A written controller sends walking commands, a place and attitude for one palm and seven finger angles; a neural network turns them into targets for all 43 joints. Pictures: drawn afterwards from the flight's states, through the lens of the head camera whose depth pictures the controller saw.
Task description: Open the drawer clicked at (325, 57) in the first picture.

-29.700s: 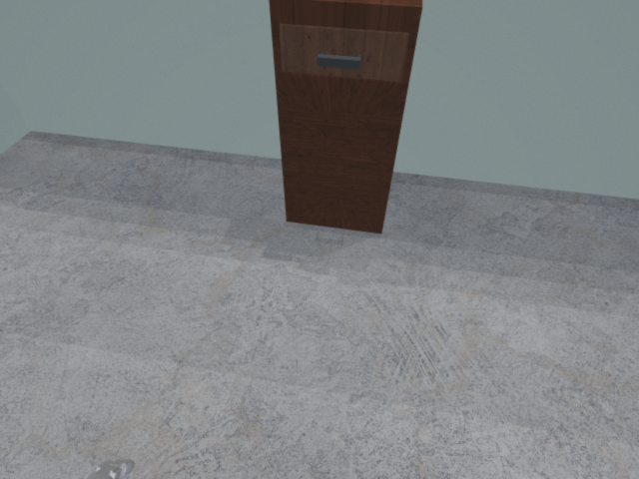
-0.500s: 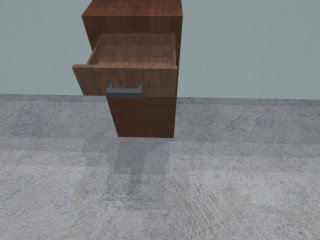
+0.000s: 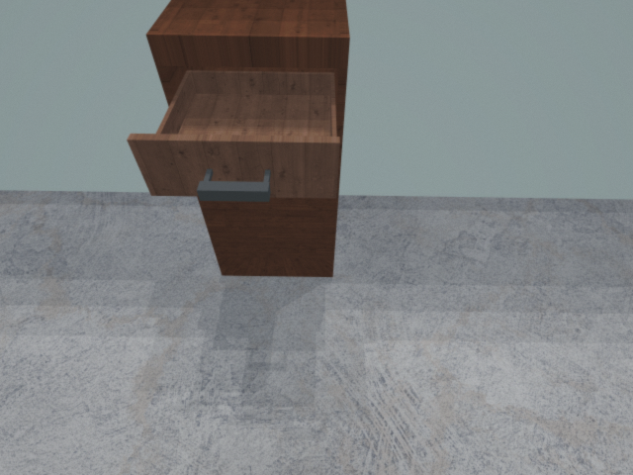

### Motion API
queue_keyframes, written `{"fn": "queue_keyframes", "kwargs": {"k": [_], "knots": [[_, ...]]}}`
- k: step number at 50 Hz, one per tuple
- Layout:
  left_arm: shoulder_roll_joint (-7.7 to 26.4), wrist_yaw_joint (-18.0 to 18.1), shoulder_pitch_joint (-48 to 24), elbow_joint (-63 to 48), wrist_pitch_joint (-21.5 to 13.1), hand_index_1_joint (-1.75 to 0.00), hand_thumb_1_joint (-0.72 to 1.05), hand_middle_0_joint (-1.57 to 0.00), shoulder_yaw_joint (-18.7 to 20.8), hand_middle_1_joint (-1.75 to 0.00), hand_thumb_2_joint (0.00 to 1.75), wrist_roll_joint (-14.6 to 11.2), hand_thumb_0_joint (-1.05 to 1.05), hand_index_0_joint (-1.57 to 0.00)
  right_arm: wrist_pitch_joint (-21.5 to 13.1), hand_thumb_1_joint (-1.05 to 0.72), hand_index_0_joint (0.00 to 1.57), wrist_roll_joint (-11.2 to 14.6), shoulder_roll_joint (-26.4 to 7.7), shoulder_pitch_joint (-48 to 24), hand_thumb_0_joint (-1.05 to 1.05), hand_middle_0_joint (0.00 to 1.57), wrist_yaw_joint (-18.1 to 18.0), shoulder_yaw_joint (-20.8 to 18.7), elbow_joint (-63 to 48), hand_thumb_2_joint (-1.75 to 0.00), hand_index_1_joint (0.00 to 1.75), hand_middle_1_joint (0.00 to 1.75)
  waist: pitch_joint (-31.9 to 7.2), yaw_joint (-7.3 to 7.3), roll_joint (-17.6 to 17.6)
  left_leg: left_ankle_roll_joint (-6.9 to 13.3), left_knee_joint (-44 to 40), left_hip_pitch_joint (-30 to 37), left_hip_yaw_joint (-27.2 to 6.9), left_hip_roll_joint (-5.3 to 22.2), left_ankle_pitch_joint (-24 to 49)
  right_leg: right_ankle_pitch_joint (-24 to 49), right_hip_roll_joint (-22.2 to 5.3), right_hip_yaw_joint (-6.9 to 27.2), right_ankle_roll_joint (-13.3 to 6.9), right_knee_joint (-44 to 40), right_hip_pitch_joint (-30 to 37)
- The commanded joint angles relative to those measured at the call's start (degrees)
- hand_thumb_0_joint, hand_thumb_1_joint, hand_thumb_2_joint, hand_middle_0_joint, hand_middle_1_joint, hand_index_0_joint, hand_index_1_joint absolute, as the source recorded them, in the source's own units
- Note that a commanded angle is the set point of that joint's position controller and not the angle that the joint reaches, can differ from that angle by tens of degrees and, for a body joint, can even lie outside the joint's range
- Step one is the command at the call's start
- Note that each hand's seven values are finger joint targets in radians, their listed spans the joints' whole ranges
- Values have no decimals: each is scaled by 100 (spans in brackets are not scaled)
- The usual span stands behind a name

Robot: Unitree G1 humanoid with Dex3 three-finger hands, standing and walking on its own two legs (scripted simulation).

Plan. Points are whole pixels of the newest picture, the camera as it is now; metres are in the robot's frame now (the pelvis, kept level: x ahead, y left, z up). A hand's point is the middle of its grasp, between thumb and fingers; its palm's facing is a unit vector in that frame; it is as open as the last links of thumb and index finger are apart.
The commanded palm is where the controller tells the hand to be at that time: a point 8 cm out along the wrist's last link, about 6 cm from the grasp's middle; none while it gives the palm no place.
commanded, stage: look to check the result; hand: left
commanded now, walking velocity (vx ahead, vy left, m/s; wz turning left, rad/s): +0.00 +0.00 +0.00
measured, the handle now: (236, 182) +0.61 +0.18 -0.01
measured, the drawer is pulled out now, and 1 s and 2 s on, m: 0.28 0.28 0.28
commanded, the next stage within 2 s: stand and wait in 0.52 s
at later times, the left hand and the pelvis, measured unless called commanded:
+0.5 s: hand out of the picture +0.07 +0.22 -0.16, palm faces -0.01 -0.95 -0.31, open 7.4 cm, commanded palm none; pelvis +0.02 -0.01 +0.00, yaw +0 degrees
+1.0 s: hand out of the picture +0.12 +0.23 -0.15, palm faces -0.03 -0.94 -0.33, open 7.4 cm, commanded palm none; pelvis +0.04 -0.01 +0.00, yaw +0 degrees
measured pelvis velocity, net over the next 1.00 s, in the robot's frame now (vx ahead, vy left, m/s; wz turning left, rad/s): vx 0.04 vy -0.01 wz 0.00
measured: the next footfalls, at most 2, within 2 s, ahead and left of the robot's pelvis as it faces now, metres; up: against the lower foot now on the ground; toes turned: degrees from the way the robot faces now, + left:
none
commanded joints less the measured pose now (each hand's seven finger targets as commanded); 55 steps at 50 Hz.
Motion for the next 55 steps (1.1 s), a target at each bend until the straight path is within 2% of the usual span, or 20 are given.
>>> {"fn": "queue_keyframes", "kwargs": {"k": [1,5,11,15,18,20,23,35,37,40,41,46,53,55], "knots": [[979,62,166,-157,-56,-30,90,-20,216,-30,90,3,0,-20,-101,-90,20,2,-795,143,0,20,-65,-130,-194,-90,30,30,-95,20,44,34,-502,-106,-671,704,67,-123,-624,676,-93,-474,62],[1072,61,141,-177,-83,-30,90,-20,238,-30,90,0,0,-20,-106,-90,20,14,-897,61,0,20,-65,-156,-212,-90,30,30,-250,20,-56,38,-466,48,-667,708,213,46,-626,697,-99,-501,133],[1164,55,8,-143,-82,-30,90,-20,232,-30,90,-5,0,-20,-98,-90,20,4,-1033,-91,0,20,-61,-158,-200,-90,30,30,-247,-5,66,29,-498,115,-669,734,238,86,-650,701,-98,-547,156],[1269,54,-25,-153,-99,-30,90,-20,245,-30,90,-4,0,-20,-98,-90,20,21,-1136,-210,0,20,-56,-170,-218,-90,30,30,-310,6,-128,35,-496,217,-673,742,318,200,-649,732,-95,-577,173],[1329,47,-144,-152,-92,-30,90,-20,242,-30,90,-5,0,-20,-103,-90,20,7,-1214,-278,0,20,-50,-157,-188,-90,30,30,-301,-6,30,15,-547,172,-682,752,343,249,-661,737,-94,-567,249],[1384,49,-132,-174,-107,-30,90,-20,253,-30,90,-2,0,-20,-108,-90,20,14,-1252,-352,0,20,-50,-165,-223,-90,30,30,-326,11,-81,26,-533,247,-679,763,419,351,-653,731,-99,-574,248],[1439,41,-228,-167,-109,-30,90,-20,253,-30,90,-7,0,-20,-117,-90,20,5,-1337,-422,0,20,-45,-159,-210,-90,30,30,-365,0,16,8,-551,246,-676,762,503,476,-685,741,-94,-576,322],[1658,33,-416,-232,-146,-30,90,-20,287,-30,90,-3,0,-20,-134,-90,20,13,-1568,-676,0,20,-38,-171,-274,-90,30,30,-509,13,-68,0,-556,434,-665,794,775,871,-714,741,-93,-613,458],[1687,30,-496,-233,-143,-30,90,-20,280,-30,90,-6,0,-20,-136,-90,20,1,-1611,-695,0,20,-33,-174,-265,-90,30,30,-541,-10,30,-17,-560,418,-658,797,828,941,-736,734,-93,-604,523],[1734,29,-497,-262,-157,-30,90,-20,299,-30,90,-8,0,-20,-143,-90,20,13,-1666,-735,0,20,-39,-177,-304,-90,30,30,-596,7,-123,-13,-553,504,-661,814,919,1089,-719,740,-93,-591,543],[1741,30,-559,-265,-153,-30,90,-20,289,-30,90,-9,0,-20,-141,-90,20,8,-1693,-741,0,20,-39,-183,-288,-90,30,30,-556,-15,-19,-22,-553,477,-648,814,923,1105,-739,740,-90,-604,548],[1776,25,-582,-270,-154,-30,90,-20,292,-30,90,-10,0,-20,-150,-90,20,4,-1736,-781,0,20,-38,-174,-299,-90,30,30,-678,-15,35,-21,-560,565,-647,827,1014,1151,-739,752,-98,-593,611],[1817,16,-648,-266,-141,-30,90,-20,278,-30,90,-14,0,-20,-143,-90,20,7,-1792,-811,0,20,-35,-162,-287,-90,30,30,-550,-13,-39,-37,-620,518,-638,835,1001,1146,-724,749,-94,-610,587],[1838,18,-597,-277,-153,-30,90,-20,292,-30,90,-8,0,-20,-149,-90,20,20,-1798,-807,0,20,-34,-156,-299,-90,30,30,-650,4,-42,-23,-602,606,-636,834,1044,1174,-730,752,-98,-623,616]]}}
